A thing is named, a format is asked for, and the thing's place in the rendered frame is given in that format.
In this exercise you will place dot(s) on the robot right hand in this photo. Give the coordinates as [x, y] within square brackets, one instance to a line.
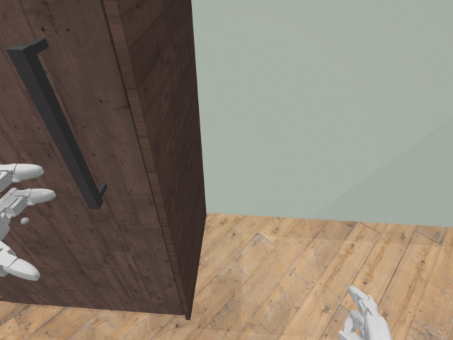
[370, 324]

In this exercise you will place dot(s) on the handle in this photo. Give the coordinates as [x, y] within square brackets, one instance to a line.
[27, 64]

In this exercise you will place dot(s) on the robot left hand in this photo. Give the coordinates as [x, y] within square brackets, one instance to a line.
[11, 205]

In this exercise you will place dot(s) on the wardrobe door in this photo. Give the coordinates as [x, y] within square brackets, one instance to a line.
[114, 258]

